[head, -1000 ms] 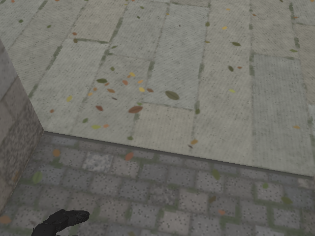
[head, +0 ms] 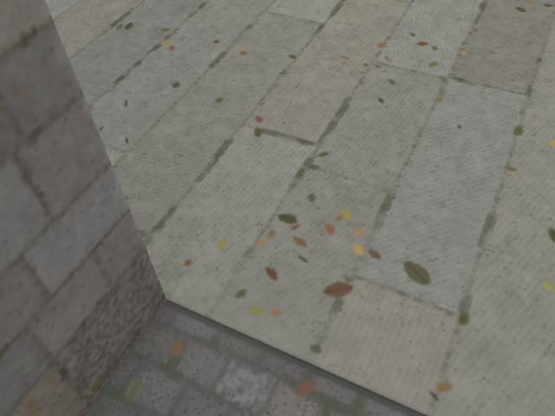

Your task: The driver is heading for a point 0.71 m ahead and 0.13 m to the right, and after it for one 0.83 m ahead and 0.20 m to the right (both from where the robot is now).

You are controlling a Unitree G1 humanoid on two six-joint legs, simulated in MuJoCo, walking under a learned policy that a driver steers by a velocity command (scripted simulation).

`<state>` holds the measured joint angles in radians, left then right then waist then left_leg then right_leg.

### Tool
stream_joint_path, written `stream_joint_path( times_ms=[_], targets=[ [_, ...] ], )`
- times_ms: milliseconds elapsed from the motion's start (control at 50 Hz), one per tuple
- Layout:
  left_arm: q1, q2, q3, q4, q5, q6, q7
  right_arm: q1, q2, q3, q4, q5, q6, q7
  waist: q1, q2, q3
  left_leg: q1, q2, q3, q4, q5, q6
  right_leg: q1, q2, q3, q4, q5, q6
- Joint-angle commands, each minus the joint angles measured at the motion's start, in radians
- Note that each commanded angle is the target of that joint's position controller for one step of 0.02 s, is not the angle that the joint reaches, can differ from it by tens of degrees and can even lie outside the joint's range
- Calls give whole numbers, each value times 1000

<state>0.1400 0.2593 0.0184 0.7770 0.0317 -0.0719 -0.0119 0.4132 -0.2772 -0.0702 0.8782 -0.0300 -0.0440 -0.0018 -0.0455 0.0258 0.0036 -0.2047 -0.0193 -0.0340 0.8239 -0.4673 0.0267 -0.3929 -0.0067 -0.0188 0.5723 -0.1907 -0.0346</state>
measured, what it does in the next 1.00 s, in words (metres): walks ahead: left foot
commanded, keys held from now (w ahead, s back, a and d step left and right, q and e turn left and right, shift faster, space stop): no key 1.00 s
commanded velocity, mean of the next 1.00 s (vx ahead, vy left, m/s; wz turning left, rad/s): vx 0.05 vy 0.00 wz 0.00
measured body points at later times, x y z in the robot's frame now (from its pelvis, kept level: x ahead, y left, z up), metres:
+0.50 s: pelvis +0.10 -0.01 +0.01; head +0.11 +0.00 +0.46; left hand +0.11 +0.22 -0.15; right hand +0.18 -0.24 -0.13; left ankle +0.12 +0.09 -0.73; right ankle +0.06 -0.10 -0.73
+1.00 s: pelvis +0.12 +0.01 +0.01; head +0.12 +0.02 +0.46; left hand +0.11 +0.23 -0.15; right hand +0.12 -0.20 -0.14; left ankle +0.12 +0.09 -0.73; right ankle +0.06 -0.10 -0.73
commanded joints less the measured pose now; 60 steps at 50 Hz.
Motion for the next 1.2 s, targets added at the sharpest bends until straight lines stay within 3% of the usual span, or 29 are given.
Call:
stream_joint_path(
  times_ms=[20,40,60,100,160,240,300,340,360,380,400,420,460,520,600,620,720,1100,1140,1160,1200],
  targets=[
    [157,154,40,3,-15,-2,12,-7,-66,0,-64,6,-2,1,74,-145,-59,-385,28,0,311,18,26,383,-304,387,-262,284,-134],
    [119,114,26,0,-14,-3,14,-37,-60,2,-64,9,0,4,61,-136,-41,-370,52,13,267,62,21,350,-263,309,-273,369,-118],
    [116,92,17,13,-16,-6,18,-43,-59,3,-59,-2,8,6,54,-152,-36,-333,50,30,249,97,9,319,-236,249,-272,523,-120],
    [138,83,9,33,-20,-12,19,-46,-39,2,-42,-5,28,7,38,-149,-66,-252,30,36,217,145,-19,276,-218,177,-260,717,-141],
    [143,79,1,61,-22,-18,22,-85,-9,11,-29,-4,52,2,20,-133,-64,-223,25,36,111,204,-35,244,-218,145,-266,724,-160],
    [182,53,-15,111,-23,-8,21,-151,17,33,-4,0,61,-5,31,-157,-32,-133,9,62,-78,245,-27,187,-182,105,-252,650,-132],
    [190,59,-18,136,-21,0,21,-189,21,43,18,3,59,-14,42,-135,-17,-45,3,74,-193,248,-10,147,-188,141,-233,481,-131],
    [185,53,-21,147,-25,5,23,-188,15,50,38,0,48,-23,26,-84,-3,77,30,35,-367,367,6,88,-161,161,-210,245,-93],
    [204,45,-24,157,-23,1,22,-165,-12,50,48,-2,42,-31,30,-42,-17,166,91,-37,-394,439,16,44,-137,163,-205,115,-69],
    [261,30,-22,164,-20,-1,18,-144,-68,44,52,-2,32,-38,70,22,-20,233,185,-137,-391,642,42,0,-78,136,-184,-23,-47],
    [344,-23,-35,200,-35,5,22,-181,-88,38,52,13,30,-37,103,103,-18,189,236,-182,-390,683,109,20,-26,85,-199,-111,-38],
    [307,2,-31,222,-28,18,29,-187,-25,51,59,21,28,-32,79,79,-12,103,212,-170,-413,597,116,116,-24,80,-206,-89,-23],
    [226,13,-25,223,-16,29,30,-216,18,64,65,22,29,-28,64,40,11,78,144,-113,-418,553,69,164,-33,89,-233,7,-8],
    [232,12,-24,261,-17,31,33,-184,4,62,85,20,30,-38,57,31,21,111,130,-93,-427,593,51,175,-54,99,-261,77,-8],
    [218,-16,-28,296,-18,34,39,-150,27,70,115,25,27,-45,57,-1,-14,133,135,-90,-431,625,52,235,-62,96,-279,115,-10],
    [215,-20,-28,305,-26,37,38,-149,27,69,121,20,26,-40,59,4,-7,124,128,-81,-434,622,48,248,-65,92,-284,122,-13],
    [207,-22,-28,342,-22,46,41,-130,31,70,146,16,27,-40,60,-20,21,100,120,-78,-454,571,42,259,-70,88,-290,119,-11],
    [213,-57,-35,411,-19,48,47,-45,77,82,213,19,31,-54,51,-16,62,73,104,-93,-505,413,37,225,-73,90,-295,45,-1],
    [223,-57,-33,411,-16,49,47,-31,65,75,216,16,35,-51,45,-3,55,71,84,-99,-528,192,45,205,-47,70,-276,-75,-11],
    [208,-40,-24,400,-27,52,50,-29,26,60,209,9,35,-49,36,5,59,64,76,-114,-539,42,63,171,-13,44,-226,-184,-12],
    [184,-47,-21,367,-12,51,43,45,-1,36,220,8,44,-46,8,61,102,67,153,-247,-616,-259,128,24,27,-5,-84,-324,-23]
  ],
)
Velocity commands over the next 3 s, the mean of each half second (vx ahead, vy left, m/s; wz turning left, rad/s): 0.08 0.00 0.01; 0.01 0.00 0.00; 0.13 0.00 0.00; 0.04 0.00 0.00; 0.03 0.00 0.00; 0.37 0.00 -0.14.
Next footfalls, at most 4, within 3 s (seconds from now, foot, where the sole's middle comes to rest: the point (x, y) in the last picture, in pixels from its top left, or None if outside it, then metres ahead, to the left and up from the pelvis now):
0.36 left None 0.16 0.09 -0.77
1.44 right None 0.20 -0.12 -0.77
2.64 left None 0.24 0.08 -0.77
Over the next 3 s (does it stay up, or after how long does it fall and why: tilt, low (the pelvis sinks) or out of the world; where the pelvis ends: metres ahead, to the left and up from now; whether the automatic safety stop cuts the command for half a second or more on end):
stays up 0.33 0.01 0.01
